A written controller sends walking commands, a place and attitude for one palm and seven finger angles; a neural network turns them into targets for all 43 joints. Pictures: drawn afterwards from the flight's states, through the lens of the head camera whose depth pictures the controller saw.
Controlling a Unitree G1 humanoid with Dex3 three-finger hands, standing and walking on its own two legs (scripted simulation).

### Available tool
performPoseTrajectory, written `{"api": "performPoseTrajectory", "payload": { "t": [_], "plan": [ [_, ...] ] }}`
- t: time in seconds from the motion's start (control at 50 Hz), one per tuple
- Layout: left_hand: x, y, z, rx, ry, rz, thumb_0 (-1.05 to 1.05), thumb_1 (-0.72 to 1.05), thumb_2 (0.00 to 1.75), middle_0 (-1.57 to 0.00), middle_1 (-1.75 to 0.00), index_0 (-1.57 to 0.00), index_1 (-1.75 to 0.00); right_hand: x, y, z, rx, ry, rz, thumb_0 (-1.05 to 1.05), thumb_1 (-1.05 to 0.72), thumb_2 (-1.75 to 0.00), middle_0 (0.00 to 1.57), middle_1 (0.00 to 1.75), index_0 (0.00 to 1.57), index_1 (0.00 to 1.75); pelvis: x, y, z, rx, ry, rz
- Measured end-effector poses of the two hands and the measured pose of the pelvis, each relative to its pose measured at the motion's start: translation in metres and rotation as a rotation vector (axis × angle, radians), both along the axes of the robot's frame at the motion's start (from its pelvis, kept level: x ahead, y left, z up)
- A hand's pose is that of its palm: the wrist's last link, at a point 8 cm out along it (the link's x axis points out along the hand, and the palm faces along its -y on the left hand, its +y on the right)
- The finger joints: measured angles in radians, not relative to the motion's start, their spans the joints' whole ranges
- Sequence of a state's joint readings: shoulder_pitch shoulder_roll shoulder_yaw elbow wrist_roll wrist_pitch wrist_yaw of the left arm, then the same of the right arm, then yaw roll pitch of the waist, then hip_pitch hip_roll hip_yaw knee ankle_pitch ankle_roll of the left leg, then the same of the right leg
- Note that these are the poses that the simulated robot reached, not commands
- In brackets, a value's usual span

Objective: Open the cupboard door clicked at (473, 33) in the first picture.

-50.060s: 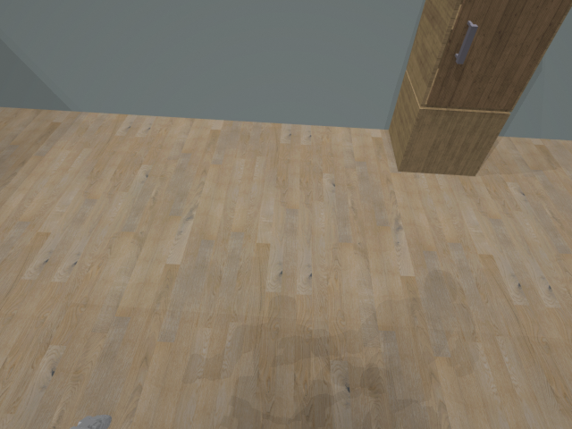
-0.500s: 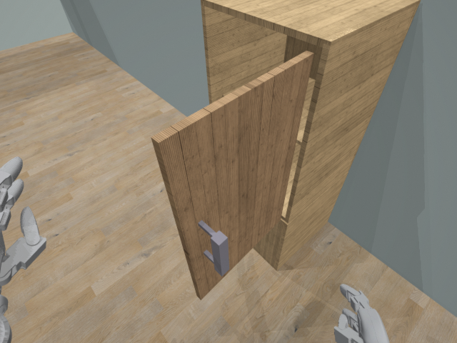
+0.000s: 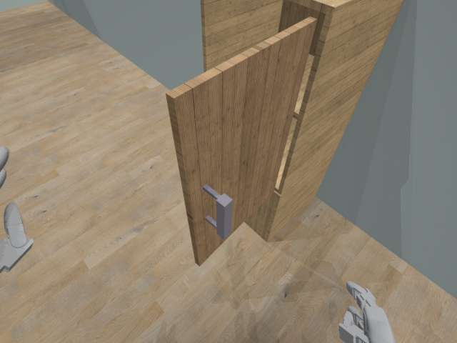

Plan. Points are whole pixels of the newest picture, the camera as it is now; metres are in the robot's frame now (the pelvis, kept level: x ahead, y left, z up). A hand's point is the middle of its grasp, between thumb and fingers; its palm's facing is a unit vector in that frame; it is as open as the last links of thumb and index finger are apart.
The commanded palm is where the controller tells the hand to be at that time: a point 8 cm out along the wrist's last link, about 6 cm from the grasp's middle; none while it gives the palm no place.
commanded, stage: step back with the hand held close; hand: left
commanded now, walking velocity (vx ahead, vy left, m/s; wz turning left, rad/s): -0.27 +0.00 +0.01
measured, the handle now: (216, 211) +0.39 +0.06 -0.05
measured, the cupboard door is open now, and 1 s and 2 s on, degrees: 94 94 94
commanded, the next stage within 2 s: stop stepping back and stand still in 0.66 s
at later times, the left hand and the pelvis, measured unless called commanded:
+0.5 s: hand out of the picture +0.14 +0.28 +0.17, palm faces +0.45 -0.73 -0.52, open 7.5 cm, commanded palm +0.07 +0.31 +0.18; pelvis -0.05 +0.00 +0.00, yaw +4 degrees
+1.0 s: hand out of the picture +0.06 +0.23 +0.17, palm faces +0.34 -0.79 -0.51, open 7.4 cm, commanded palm +0.01 +0.27 +0.18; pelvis -0.13 -0.03 +0.00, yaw -1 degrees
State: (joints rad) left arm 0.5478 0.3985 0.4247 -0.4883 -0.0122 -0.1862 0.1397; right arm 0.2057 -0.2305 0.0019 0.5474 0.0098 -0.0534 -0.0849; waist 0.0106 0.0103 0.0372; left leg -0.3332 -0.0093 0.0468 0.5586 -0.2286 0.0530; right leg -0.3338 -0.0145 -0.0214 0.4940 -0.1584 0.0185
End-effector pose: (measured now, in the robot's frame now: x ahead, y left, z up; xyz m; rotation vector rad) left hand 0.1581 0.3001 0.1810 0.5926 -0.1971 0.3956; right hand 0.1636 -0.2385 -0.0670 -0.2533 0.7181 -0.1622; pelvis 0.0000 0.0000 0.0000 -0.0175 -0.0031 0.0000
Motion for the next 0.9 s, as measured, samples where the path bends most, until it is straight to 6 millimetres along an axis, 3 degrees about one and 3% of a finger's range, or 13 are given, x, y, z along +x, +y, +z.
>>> {"api": "performPoseTrajectory", "payload": {
  "t": [0.14,0.26,0.38,0.54,0.6,0.68,0.78,0.9],
  "plan": [
    [-0.018,0.001,0.002,0.029,-0.059,0.006,0.02,0.88,0.9,-0.21,-0.3,-0.21,-0.3,-0.022,0.004,-0.007,-0.007,0.011,0.026,0.01,-0.91,-0.9,0.21,0.3,0.21,0.3,-0.015,-0.002,-0.006,-0.001,-0.008,0.034],
    [-0.036,-0.002,0.007,0.05,-0.096,0.024,0.02,0.88,0.9,-0.21,-0.3,-0.21,-0.3,-0.027,0.002,-0.013,0.006,0.009,0.055,0.02,-0.91,-0.9,0.21,0.3,0.21,0.3,-0.025,-0.009,-0.009,-0.005,-0.009,0.042],
    [-0.046,-0.004,0.003,0.002,-0.095,-0.032,0.01,0.88,0.9,-0.21,-0.3,-0.21,-0.3,-0.036,-0.002,-0.006,-0.024,0.015,0.039,0.01,-0.91,-0.9,0.21,0.3,0.21,0.3,-0.041,-0.003,-0.007,-0.013,-0.001,0.05],
    [-0.073,0.012,0.014,0.04,-0.083,0.021,0.02,0.88,0.9,-0.21,-0.3,-0.21,-0.31,-0.05,0.007,0.007,-0.019,-0.018,0.056,0.01,-0.91,-0.9,0.21,0.3,0.2,0.3,-0.058,-0.006,0.003,-0.041,0.032,0.049],
    [-0.081,0.005,0.012,-0.02,-0.089,0.045,0.02,0.88,0.9,-0.21,-0.3,-0.21,-0.3,-0.053,0.012,0.007,0.004,-0.025,0.087,0.01,-0.91,-0.9,0.21,0.3,0.2,0.3,-0.067,-0.011,0.005,-0.028,0.068,0.017],
    [-0.081,-0.021,0.005,-0.03,-0.083,-0.021,0.02,0.89,0.9,-0.2,-0.3,-0.2,-0.3,-0.06,0.009,-0.003,0.038,-0.039,0.115,0.01,-0.91,-0.9,0.21,0.3,0.21,0.3,-0.092,-0.023,-0.002,0.009,0.1,-0.034],
    [-0.082,-0.052,0.008,0.002,-0.07,-0.171,0.02,0.88,0.9,-0.21,-0.3,-0.21,-0.3,-0.093,-0.01,-0.008,0.056,-0.023,0.04,0.01,-0.91,-0.9,0.21,0.3,0.21,0.3,-0.118,-0.033,-0.004,-0.017,0.057,-0.033],
    [-0.106,-0.047,0.013,0.055,-0.033,-0.198,0.01,0.88,0.9,-0.21,-0.3,-0.21,-0.31,-0.142,-0.042,0.004,-0.01,-0.025,-0.064,0.01,-0.91,-0.9,0.21,0.3,0.21,0.3,-0.125,-0.035,-0.004,0.007,0.022,-0.037]
  ]
}}
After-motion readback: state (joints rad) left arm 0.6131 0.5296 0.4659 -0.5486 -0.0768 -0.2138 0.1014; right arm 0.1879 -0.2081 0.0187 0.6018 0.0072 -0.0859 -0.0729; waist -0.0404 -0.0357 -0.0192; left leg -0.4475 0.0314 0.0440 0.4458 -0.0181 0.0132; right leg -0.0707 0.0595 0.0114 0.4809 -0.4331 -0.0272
